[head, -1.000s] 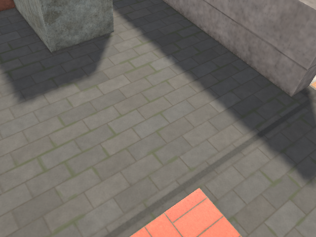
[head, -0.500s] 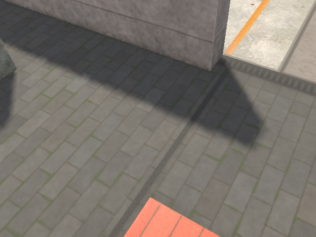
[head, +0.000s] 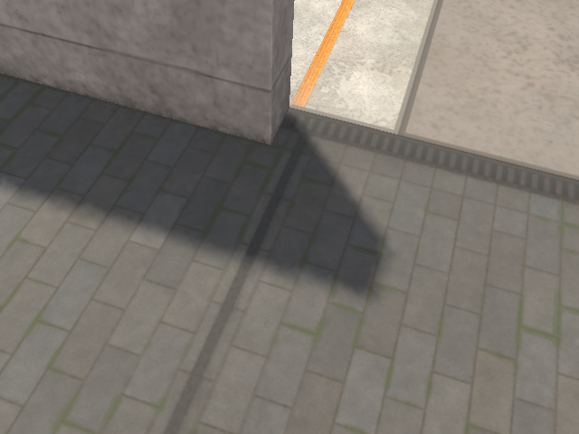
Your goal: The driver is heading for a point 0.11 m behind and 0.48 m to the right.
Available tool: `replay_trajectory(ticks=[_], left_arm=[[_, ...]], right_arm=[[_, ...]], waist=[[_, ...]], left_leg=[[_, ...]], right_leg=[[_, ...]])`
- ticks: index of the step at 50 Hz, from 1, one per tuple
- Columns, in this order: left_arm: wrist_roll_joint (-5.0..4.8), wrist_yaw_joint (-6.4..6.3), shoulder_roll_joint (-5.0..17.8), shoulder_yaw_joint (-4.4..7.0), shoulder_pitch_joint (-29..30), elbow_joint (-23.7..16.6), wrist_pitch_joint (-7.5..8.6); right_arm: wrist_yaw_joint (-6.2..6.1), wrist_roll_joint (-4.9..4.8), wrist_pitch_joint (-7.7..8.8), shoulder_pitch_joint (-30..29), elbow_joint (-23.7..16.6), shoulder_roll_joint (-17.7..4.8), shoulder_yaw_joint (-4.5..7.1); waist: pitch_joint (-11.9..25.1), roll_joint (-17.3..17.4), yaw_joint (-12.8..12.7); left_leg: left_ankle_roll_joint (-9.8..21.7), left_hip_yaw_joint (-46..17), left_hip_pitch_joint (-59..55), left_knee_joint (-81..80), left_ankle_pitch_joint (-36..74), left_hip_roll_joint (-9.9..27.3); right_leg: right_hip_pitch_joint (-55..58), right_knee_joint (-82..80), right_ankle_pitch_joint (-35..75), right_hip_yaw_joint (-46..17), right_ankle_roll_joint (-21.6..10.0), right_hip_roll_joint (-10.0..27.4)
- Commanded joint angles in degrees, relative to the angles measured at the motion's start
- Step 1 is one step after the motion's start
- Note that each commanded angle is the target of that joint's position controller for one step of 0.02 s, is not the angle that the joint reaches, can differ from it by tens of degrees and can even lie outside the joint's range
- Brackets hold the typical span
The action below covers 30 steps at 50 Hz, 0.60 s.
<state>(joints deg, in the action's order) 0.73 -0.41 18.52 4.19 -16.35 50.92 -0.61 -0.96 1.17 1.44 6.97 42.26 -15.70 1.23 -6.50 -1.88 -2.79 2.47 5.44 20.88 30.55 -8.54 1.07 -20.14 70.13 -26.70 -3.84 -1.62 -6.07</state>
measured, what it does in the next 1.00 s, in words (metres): goes down, turning right: right foot, then left foot 0.10 m lower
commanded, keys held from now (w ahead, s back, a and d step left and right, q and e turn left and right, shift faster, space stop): e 0.22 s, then w+e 0.44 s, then e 0.34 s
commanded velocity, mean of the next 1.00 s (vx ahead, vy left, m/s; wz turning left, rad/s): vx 0.23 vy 0.00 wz -0.60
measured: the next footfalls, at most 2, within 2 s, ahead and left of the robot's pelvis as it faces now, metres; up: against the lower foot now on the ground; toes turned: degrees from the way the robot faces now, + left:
right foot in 0.30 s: +0.11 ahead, -0.13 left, +0.00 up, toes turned -11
left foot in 0.96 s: +0.47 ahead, -0.02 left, -0.10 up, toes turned -36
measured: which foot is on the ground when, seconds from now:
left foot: down 0.00-0.30, up 0.32-0.94, down 0.96-1.00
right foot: up 0.00-0.28, down 0.30-0.96, up 0.98-1.00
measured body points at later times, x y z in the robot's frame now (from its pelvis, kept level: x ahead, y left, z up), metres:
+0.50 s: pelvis +0.09 -0.06 +0.02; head +0.09 -0.09 +0.47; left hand +0.24 +0.19 -0.08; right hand +0.14 -0.36 -0.10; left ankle +0.17 +0.08 -0.66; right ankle +0.07 -0.12 -0.73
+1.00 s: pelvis +0.33 -0.06 -0.09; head +0.36 -0.05 +0.36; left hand +0.50 +0.19 -0.22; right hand +0.36 -0.40 -0.15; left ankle +0.44 +0.00 -0.83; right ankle +0.09 -0.11 -0.68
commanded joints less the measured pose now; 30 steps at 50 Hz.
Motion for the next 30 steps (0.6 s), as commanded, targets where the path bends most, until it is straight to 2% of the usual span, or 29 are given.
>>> replay_trajectory(ticks=[1,2,3,6,7,11,12,13,14,15,16,17,18,19,20,21,22,24,26,28,29,30], left_arm=[[0.26,1.25,2.51,0.53,-4.85,-2.82,-1.93],[-0.21,1.51,2.54,0.52,-4.33,-3.3,-2.24],[-0.27,1.74,2.36,0.39,-3.52,-4.0,-2.49],[0.1,2.73,1.35,-0.57,1.89,-7.33,-3.07],[-0.04,3.14,1.23,-0.83,3.68,-8.22,-3.19],[-0.1,3.63,2.97,-0.66,7.14,-11.19,-3.42],[-0.03,3.69,3.16,-0.59,7.52,-11.86,-3.25],[0.19,3.81,3.31,-0.43,6.83,-12.11,-2.96],[0.58,3.82,3.93,0.03,4.13,-11.08,-2.63],[1.04,3.25,6.25,0.92,-1.76,-9.23,-2.02],[0.55,2.47,13.62,2.58,-4.36,-10.88,-1.83],[0.86,1.69,13.46,2.78,-4.47,-11.15,-1.67],[0.58,0.86,11.1,2.03,-1.79,-10.73,-1.72],[-0.07,0.53,8.78,1.34,1.02,-10.82,-1.48],[-0.26,0.39,7.85,1.08,2.87,-11.32,-0.85],[-0.18,0.46,6.45,0.62,3.06,-11.64,-0.04],[-0.38,0.82,5.61,0.32,2.02,-11.48,0.7],[-0.68,1.27,6.1,0.6,-0.82,-10.58,1.56],[-0.55,1.31,6.91,1.05,-3.22,-9.78,1.84],[-0.47,1.47,6.77,1.23,-4.59,-9.5,1.98],[0.36,1.48,7.36,1.39,-5.02,-9.71,2.42],[0.37,1.49,7.32,1.44,-5.45,-9.82,2.66]], right_arm=[[-0.04,0.55,0.85,5.42,-1.06,-6.25,1.58],[0.13,0.79,1.11,5.23,-0.9,-6.78,1.77],[0.21,0.92,1.2,4.53,-0.92,-7.08,1.92],[0.37,0.81,0.6,3.31,-1.26,-8.14,2.36],[0.46,0.82,0.28,2.91,-1.34,-8.53,2.5],[0.5,0.57,-1.21,2.84,-2.09,-10.68,3.41],[0.67,0.51,-1.59,3.87,-2.06,-11.22,3.69],[0.78,0.38,-2.02,3.94,-2.2,-11.71,3.94],[0.88,0.42,-2.54,4.41,-2.39,-10.58,3.75],[1.2,0.67,-3.22,5.14,-2.69,-7.88,3.15],[1.69,0.32,-3.88,2.06,-7.29,-3.04,1.61],[1.26,1.35,-3.96,-3.09,-8.43,-8.52,2.93],[1.41,0.28,-3.53,-2.89,-8.52,-9.63,3.5],[1.82,-0.16,-2.92,-0.3,-7.18,-9.55,3.57],[2.06,0.55,-2.48,2.02,-5.73,-9.12,3.66],[2.26,1.31,-2.4,3.87,-4.07,-8.9,3.68],[2.4,1.39,-2.58,4.06,-3.78,-8.46,3.74],[2.52,1.01,-2.94,2.47,-4.32,-7.35,3.58],[2.59,1.13,-3.08,0.77,-4.74,-6.28,3.17],[2.65,1.08,-2.82,-0.66,-4.99,-6.5,3.19],[2.77,1.14,-2.53,-0.23,-4.31,-7.33,3.47],[2.93,1.1,-2.18,-0.34,-4.39,-7.7,3.65]], waist=[[7.9,8.86,1.5],[7.87,8.65,1.06],[8.32,8.67,0.6],[8.62,9.86,1.08],[8.86,10.48,1.4],[9.03,10.61,2.44],[9.1,10.31,2.96],[9.19,9.37,2.36],[9.4,6.84,1.55],[8.89,-2.95,-0.59],[6.82,-19.46,-2.48],[2.58,-10.78,-4.43],[1.11,-8.68,-1.46],[0.65,-7.91,1.23],[2.2,-7.3,2.51],[3.8,-5.95,2.66],[5.46,-3.98,2.64],[6.0,-2.08,2.02],[5.71,-2.64,1.1],[5.28,-2.94,0.26],[6.39,-3.17,0.05],[6.4,-2.42,0.12]], left_leg=[[10.43,-11.04,-7.69,-13.13,28.85,16.21],[10.24,-8.99,-6.87,-13.29,28.91,15.96],[10.19,-7.36,-6.46,-13.44,27.39,16.12],[9.23,-3.26,-4.27,-13.75,19.11,16.3],[8.63,-2.32,-3.52,-13.62,16.29,15.88],[6.89,-1.77,-4.37,-12.09,5.12,17.83],[6.04,-1.85,-4.34,-11.98,-2.82,18.31],[4.47,-1.25,-2.78,-10.71,-12.95,17.98],[2.56,-0.17,0.72,-7.29,-21.94,16.51],[-0.2,3.8,6.82,5.19,-29.24,12.37],[-4.32,7.24,22.97,24.84,-33.79,1.53],[-4.08,-4.31,26.46,28.03,-25.78,0.36],[-3.89,-6.61,24.7,27.18,-18.74,2.2],[-4.16,-6.75,21.65,24.79,-13.25,3.07],[-4.49,-6.43,18.97,23.49,-10.1,3.31],[-4.7,-5.69,16.9,24.11,-7.65,3.0],[-4.84,-5.79,15.9,24.03,-6.36,2.61],[-5.22,-5.97,16.73,21.48,-4.67,2.07],[-5.68,-5.5,16.66,19.76,-3.13,1.42],[-5.82,-5.87,16.86,16.55,-2.07,1.22],[-5.12,-6.22,15.85,19.64,1.12,1.62],[-4.8,-6.8,16.48,19.52,0.86,2.04]], right_leg=[[-3.83,0.3,2.47,0.15,1.64,4.17],[-3.67,-1.8,3.07,0.75,1.34,4.36],[-3.77,-4.78,3.75,1.31,1.3,4.64],[-2.14,-15.33,8.69,3.57,0.81,6.55],[-0.59,-18.17,9.83,4.45,0.65,6.55],[2.94,-26.5,8.17,6.2,0.27,6.37],[4.26,-29.32,6.85,6.6,-0.4,6.24],[7.84,-33.7,6.63,7.26,-1.34,5.57],[13.09,-37.18,4.78,7.16,-2.49,4.14],[18.15,-46.5,-4.89,-2.48,-4.92,8.27],[20.31,-60.8,-25.51,-32.64,-12.14,24.33],[14.47,-65.17,-23.33,-37.77,-15.53,25.01],[12.74,-64.07,-19.4,-31.52,-14.54,22.67],[11.94,-63.48,-11.97,-25.76,-12.47,19.14],[12.98,-62.53,-5.33,-21.6,-11.14,16.19],[13.83,-61.63,1.29,-18.72,-10.92,14.43],[14.95,-60.95,5.62,-17.67,-11.05,13.88],[16.67,-60.59,8.51,-17.64,-11.77,13.63],[16.31,-60.79,9.14,-17.94,-12.56,13.35],[16.59,-60.49,8.58,-18.85,-13.05,13.37],[16.73,-59.95,11.75,-19.5,-13.94,14.46],[17.06,-59.37,12.52,-20.39,-14.66,14.86]])
Over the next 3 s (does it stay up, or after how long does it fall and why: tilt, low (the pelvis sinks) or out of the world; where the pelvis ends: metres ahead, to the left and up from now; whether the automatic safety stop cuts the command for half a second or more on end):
stays up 0.42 -0.19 -0.09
